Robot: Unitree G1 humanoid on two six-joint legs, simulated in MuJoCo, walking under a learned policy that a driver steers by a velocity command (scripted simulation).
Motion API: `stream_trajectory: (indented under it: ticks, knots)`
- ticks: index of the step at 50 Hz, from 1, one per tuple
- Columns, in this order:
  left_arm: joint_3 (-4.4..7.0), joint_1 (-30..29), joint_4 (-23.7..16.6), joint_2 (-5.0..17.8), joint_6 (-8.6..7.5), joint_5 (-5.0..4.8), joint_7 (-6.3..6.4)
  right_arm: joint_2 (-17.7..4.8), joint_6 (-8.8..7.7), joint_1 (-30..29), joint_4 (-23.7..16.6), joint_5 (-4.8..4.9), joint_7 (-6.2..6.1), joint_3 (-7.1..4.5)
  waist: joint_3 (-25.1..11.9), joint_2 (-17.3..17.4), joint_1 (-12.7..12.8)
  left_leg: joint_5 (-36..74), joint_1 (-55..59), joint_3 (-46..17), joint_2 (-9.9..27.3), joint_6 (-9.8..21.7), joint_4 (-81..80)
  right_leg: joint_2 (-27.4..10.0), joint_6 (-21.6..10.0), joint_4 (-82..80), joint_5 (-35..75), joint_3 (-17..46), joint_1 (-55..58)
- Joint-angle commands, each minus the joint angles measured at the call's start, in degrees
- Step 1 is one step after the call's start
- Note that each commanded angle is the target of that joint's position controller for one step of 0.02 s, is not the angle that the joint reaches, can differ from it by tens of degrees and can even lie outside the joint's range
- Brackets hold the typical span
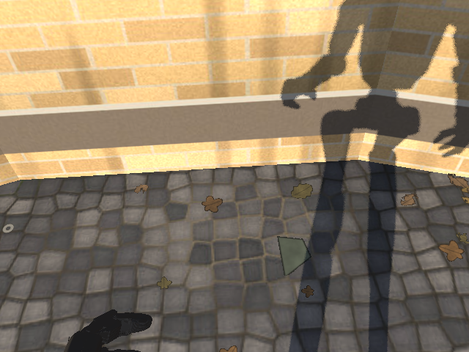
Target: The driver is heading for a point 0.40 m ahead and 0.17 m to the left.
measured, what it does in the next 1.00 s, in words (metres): walks ahead, turning left: right foot, then left foot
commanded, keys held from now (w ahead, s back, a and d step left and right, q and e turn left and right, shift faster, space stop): w+q+shift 0.36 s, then shift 0.64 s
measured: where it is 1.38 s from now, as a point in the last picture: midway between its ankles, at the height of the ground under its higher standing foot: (232, 278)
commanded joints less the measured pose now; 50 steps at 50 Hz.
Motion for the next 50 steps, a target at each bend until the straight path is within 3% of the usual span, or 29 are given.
stream_trajectory:
  ticks: [1,3,6,8,9,10,11,12,13,14,17,21,22,24,25,28,29,30,31,32,33,34,35,37,39,42,46,48,50]
  knots:
    - [1.15,-3.5,-4.9,6.1,0.79,-1.22,-0.79,-9.1,-2.69,-6.1,-6.4,0.48,0.01,-2.47,5.9,-2.1,2.8,9.7,-18.0,-16.2,11.3,6.8,-16.8,1.0,1.2,-18.4,12.3,-6.7,10.2]
    - [1.04,-5.8,-5.6,5.6,0.63,-2.53,-0.86,-10.0,-2.68,-4.5,-6.4,0.98,0.68,-3.15,3.1,0.4,-0.1,17.8,-13.4,-16.2,11.1,4.2,-15.4,3.6,0.5,-27.1,21.5,-7.9,14.5]
    - [2.05,-5.7,-6.0,8.4,0.09,-2.68,-0.24,-10.9,-2.31,-3.1,-6.6,0.76,0.53,-3.91,0.2,2.7,-1.1,26.4,-2.7,-18.8,13.2,1.5,-9.3,5.8,-0.7,-35.3,20.7,-6.5,17.4]
    - [4.20,4.9,-3.1,12.9,-0.45,-2.74,0.88,-13.4,-2.26,-4.7,-7.2,0.03,0.33,-4.45,-7.3,2.2,4.4,39.4,1.6,-18.8,12.9,-1.1,5.1,8.6,-1.9,-36.1,11.0,-6.3,29.0]
    - [5.53,16.8,-0.3,15.3,-0.75,-2.57,1.71,-14.0,-2.58,-8.3,-8.0,-0.14,0.53,-4.47,-12.9,1.4,11.8,38.1,-3.5,-17.2,10.9,-2.5,19.0,6.6,-2.7,-35.1,7.3,-5.9,42.0]
    - [7.29,30.2,1.7,19.5,-1.00,-1.08,2.96,-7.6,-3.37,-10.2,-10.0,-0.26,0.40,-2.65,-20.6,-5.3,16.6,18.8,-12.8,-13.1,8.1,-2.8,38.6,-5.4,-4.1,-35.6,-13.1,6.1,55.7]
    - [8.07,26.1,1.2,24.1,-0.63,1.16,2.78,0.9,-3.27,-3.9,-13.7,2.44,0.47,-0.23,-24.5,-23.2,8.6,-16.0,-29.8,-7.2,3.3,-4.3,53.4,-20.7,-8.1,-49.7,-29.1,39.3,63.1]
    - [8.33,19.0,0.4,20.2,-0.13,0.04,2.39,-3.5,-2.21,-5.2,-13.0,0.98,-0.01,0.13,-19.4,-19.1,6.9,-9.1,-37.1,-4.9,8.6,-3.3,58.2,-19.7,-11.0,-53.4,-38.8,45.6,57.1]
    - [7.08,14.5,-0.3,14.1,0.16,-0.68,2.11,-6.3,-1.38,-10.1,-12.6,-0.35,0.24,-0.45,-11.2,-10.2,7.3,-3.5,-38.1,-3.0,12.0,-3.6,56.3,-16.4,-10.3,-52.1,-32.8,33.0,49.4]
    - [6.45,14.0,0.9,11.4,0.26,-0.84,1.75,-6.5,-0.86,-12.7,-12.7,-0.97,1.04,-0.54,-6.6,-4.3,7.0,-1.0,-36.5,-2.3,14.0,-4.3,53.5,-13.5,-9.4,-51.3,-20.0,22.6,43.1]
    - [5.60,19.2,7.0,8.3,-1.03,-2.24,1.84,-2.6,1.51,-17.1,-15.6,-2.22,3.35,0.54,0.0,-6.0,5.3,0.1,-37.0,-2.0,18.2,-5.8,50.2,-8.8,-6.1,-53.7,-2.0,5.3,35.8]
    - [6.07,17.0,9.3,9.6,-4.02,-2.33,0.22,-1.9,1.82,-23.0,-20.4,-2.66,4.08,1.60,2.7,-3.6,2.2,8.5,-33.0,0.9,16.5,-7.2,37.1,-6.6,-7.2,-55.4,35.1,-9.2,29.8]
    - [6.74,15.0,9.3,11.9,-4.64,-2.28,-0.25,-1.6,1.42,-24.5,-21.3,-2.55,4.58,2.17,3.9,-4.1,1.2,10.9,-28.9,2.4,15.9,-7.3,29.2,-5.7,-6.9,-56.4,39.6,-12.8,26.8]
    - [6.57,15.9,10.8,11.5,-4.70,-3.19,-0.50,-0.6,0.61,-27.9,-21.3,-2.42,5.52,2.98,4.4,-4.4,2.2,16.8,-18.9,7.9,12.3,-6.4,14.8,-2.0,-5.5,-58.9,42.4,-17.8,25.1]
    - [8.22,16.6,9.1,17.6,-3.39,-5.01,1.42,-1.1,-2.26,-28.7,-21.7,2.26,4.40,2.48,3.1,-4.6,2.6,16.3,-15.9,6.7,10.6,-6.9,12.6,-2.0,-5.1,-55.0,47.8,-15.6,27.4]
    - [8.45,18.5,9.0,19.5,-1.63,-4.46,3.53,-6.2,-4.32,-20.9,-19.6,0.13,4.76,0.48,-6.1,-7.4,-3.3,18.4,-2.4,6.7,5.7,-4.1,6.7,-3.5,-3.8,-37.4,64.2,-15.4,32.4]
    - [8.36,16.4,8.2,19.5,-1.32,-4.61,3.62,-7.1,-4.07,-13.4,-17.5,-0.51,4.09,-0.24,-9.3,-7.2,-8.2,27.0,7.4,3.7,7.4,-2.1,1.3,-2.9,-2.7,-26.7,62.2,-16.1,29.1]
    - [7.18,17.3,6.5,15.6,-1.35,-3.74,3.46,-8.8,-3.38,-8.1,-14.9,-1.27,2.75,-0.53,-12.1,-0.9,-8.6,43.3,22.6,-4.9,14.8,-1.1,2.2,1.5,-1.0,-10.1,28.2,-15.4,16.5]
    - [4.40,24.0,5.1,7.6,-2.06,-0.52,2.80,-14.1,-2.82,-8.2,-15.7,-3.38,0.34,-0.99,-22.4,17.5,-1.7,90.3,42.3,-23.3,30.8,7.8,12.3,8.9,1.5,16.1,-20.1,-13.3,-1.9]
    - [3.70,28.8,7.4,10.8,-2.87,-1.70,1.25,-11.3,-2.47,-7.8,-17.1,-4.53,-0.53,-0.38,-38.5,7.9,-3.6,89.4,48.1,-32.0,37.1,16.8,10.9,6.7,1.1,25.8,-21.7,0.5,-5.2]
    - [4.12,26.8,7.3,14.1,-2.92,-4.05,0.61,-10.7,-1.72,-10.9,-18.5,-4.37,-0.60,-0.85,-35.5,2.7,-3.2,66.2,39.7,-30.2,34.9,17.1,4.8,4.9,0.1,25.5,-15.7,1.2,-5.2]
    - [4.54,23.4,6.7,14.7,-2.03,-3.66,1.37,-8.0,-1.79,-17.6,-18.8,-1.55,-0.26,-0.33,-24.7,-4.3,0.1,55.1,26.1,-25.0,31.1,13.3,1.0,2.0,1.0,19.0,-10.3,-1.2,-5.4]
    - [4.41,19.3,6.1,13.9,-0.85,-1.86,2.32,-4.7,-1.51,-22.2,-18.2,0.77,-0.65,0.82,-16.5,-5.1,2.7,56.0,13.0,-19.6,28.1,11.0,-2.1,0.1,2.3,13.4,-10.1,-2.0,-1.2]
    - [4.86,19.3,5.4,12.9,0.47,-2.09,3.93,-4.8,-1.60,-24.4,-15.9,0.91,-0.36,0.63,-8.9,-3.4,6.0,57.5,-3.6,-14.1,26.1,8.3,-5.1,0.7,3.0,6.6,-11.3,-3.5,6.5]
    - [4.56,22.4,6.5,10.0,0.44,-2.73,5.01,-6.1,-2.11,-26.0,-14.2,0.16,0.36,0.11,-8.8,0.5,8.4,60.1,-11.6,-6.8,22.3,6.3,-5.3,2.7,3.9,-0.7,-7.6,-5.9,13.4]
    - [3.87,19.7,6.8,7.5,1.83,-3.20,5.43,-6.2,-0.08,-27.6,-14.7,0.30,-0.46,-0.18,-12.5,1.1,6.6,61.1,-5.9,-6.2,23.5,3.1,-2.3,3.7,4.2,-9.3,-1.5,-4.5,12.8]
    - [3.77,13.1,7.1,6.9,2.51,-3.06,4.05,-3.9,2.16,-29.7,-14.5,-0.56,-0.70,0.61,-10.7,8.3,5.3,27.4,-11.2,-5.2,21.4,1.0,-3.5,3.6,2.4,-20.7,10.0,-4.8,22.1]
    - [3.75,11.0,7.3,6.8,2.11,-2.93,3.62,-1.0,2.28,-29.0,-13.5,-0.23,-0.19,1.66,-7.0,8.8,4.9,15.2,-12.2,-6.2,20.7,-0.3,-3.1,3.9,0.9,-29.7,11.7,-5.6,25.4]
    - [3.50,6.7,6.6,8.2,1.45,-1.07,4.11,3.1,0.77,-24.2,-11.1,-0.43,-0.12,2.99,-3.0,5.4,3.6,1.6,-12.0,-7.6,17.5,-6.2,-1.6,1.5,-1.5,-43.1,15.4,-1.1,29.1]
